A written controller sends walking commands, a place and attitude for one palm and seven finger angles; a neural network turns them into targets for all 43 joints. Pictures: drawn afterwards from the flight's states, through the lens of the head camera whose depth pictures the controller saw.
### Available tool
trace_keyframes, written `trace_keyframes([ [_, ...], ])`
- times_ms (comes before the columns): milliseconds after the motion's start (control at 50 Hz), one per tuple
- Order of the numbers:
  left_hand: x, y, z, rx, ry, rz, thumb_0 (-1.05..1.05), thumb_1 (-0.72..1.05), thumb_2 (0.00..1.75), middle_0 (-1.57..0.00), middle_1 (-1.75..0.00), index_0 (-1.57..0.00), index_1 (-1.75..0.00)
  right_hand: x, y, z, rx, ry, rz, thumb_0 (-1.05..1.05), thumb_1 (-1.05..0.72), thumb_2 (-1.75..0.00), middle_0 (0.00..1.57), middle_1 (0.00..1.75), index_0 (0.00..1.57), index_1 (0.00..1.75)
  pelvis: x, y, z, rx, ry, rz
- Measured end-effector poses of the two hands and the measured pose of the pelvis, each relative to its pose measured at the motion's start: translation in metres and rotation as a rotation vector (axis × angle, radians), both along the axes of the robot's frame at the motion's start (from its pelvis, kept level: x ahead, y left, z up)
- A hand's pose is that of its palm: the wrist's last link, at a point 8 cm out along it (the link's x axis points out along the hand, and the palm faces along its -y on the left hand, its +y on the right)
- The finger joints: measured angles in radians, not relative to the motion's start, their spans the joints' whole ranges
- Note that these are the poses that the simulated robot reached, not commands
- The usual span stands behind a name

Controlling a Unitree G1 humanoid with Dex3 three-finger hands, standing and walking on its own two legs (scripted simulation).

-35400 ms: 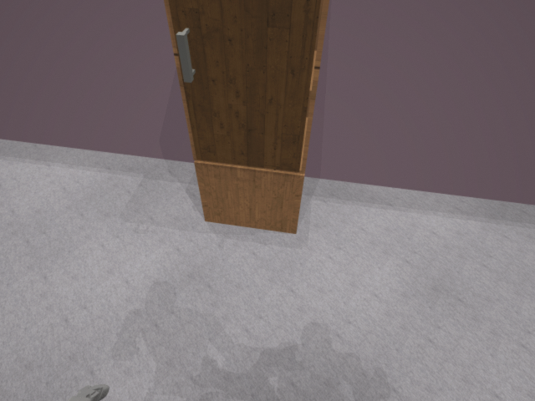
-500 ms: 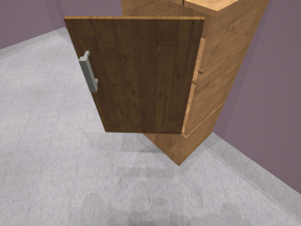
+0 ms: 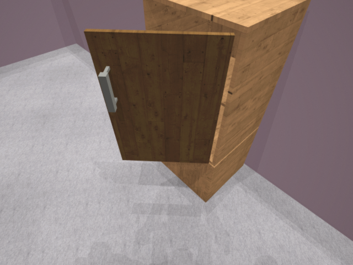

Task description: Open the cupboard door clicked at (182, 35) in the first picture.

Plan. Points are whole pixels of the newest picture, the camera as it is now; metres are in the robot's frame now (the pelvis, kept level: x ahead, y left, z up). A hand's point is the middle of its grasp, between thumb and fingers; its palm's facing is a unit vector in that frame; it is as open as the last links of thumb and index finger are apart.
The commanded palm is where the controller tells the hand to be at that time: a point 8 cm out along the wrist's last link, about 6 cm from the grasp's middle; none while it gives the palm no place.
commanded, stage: come to a stop and stand still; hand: left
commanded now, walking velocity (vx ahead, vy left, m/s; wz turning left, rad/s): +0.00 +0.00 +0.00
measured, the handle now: (110, 89) +0.60 +0.25 +0.07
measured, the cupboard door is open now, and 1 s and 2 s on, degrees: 44 44 44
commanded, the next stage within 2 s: look again from close up in 0.42 s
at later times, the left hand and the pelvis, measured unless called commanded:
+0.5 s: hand out of the picture -0.04 +0.18 -0.17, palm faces +0.02 -0.98 -0.18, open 7.4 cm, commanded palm none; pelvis -0.03 +0.01 +0.00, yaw +1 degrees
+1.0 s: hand out of the picture -0.04 +0.17 -0.17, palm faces +0.03 -0.99 -0.16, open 7.4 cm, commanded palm none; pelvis -0.02 +0.01 +0.01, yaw +0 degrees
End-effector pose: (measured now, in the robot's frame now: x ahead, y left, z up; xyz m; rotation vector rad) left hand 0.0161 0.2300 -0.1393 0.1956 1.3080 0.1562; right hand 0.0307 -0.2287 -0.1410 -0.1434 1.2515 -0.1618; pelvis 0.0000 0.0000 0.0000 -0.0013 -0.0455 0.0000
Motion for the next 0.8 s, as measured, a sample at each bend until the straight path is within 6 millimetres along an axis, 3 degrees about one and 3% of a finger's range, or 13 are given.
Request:
trace_keyframes([
  [140, -0.024, 0.002, 0.000, -0.015, -0.003, 0.005, 0.01, 0.91, 0.89, -0.20, -0.30, -0.20, -0.30, -0.010, 0.002, 0.005, -0.001, -0.014, 0.027, 0.00, -0.92, -0.90, 0.20, 0.30, 0.20, 0.30, -0.017, 0.003, 0.002, 0.003, -0.004, 0.003],
  [380, -0.059, 0.001, -0.004, -0.045, 0.054, 0.027, 0.01, 0.90, 0.89, -0.20, -0.30, -0.20, -0.30, -0.053, 0.006, 0.007, -0.009, 0.080, 0.017, 0.00, -0.90, -0.90, 0.20, 0.30, 0.20, 0.30, -0.028, 0.006, 0.004, 0.000, 0.007, 0.012],
  [560, -0.066, -0.004, -0.005, -0.061, 0.074, 0.034, 0.01, 0.90, 0.89, -0.20, -0.30, -0.20, -0.30, -0.067, 0.013, 0.006, 0.003, 0.120, 0.006, 0.00, -0.90, -0.90, 0.20, 0.30, 0.20, 0.30, -0.030, 0.008, 0.005, 0.000, 0.008, 0.013],
  [800, -0.063, -0.010, -0.005, -0.072, 0.069, 0.040, 0.01, 0.90, 0.89, -0.20, -0.30, -0.20, -0.30, -0.060, 0.021, 0.004, 0.019, 0.115, 0.005, 0.00, -0.91, -0.90, 0.20, 0.30, 0.20, 0.30, -0.028, 0.008, 0.006, 0.000, 0.010, 0.013],
])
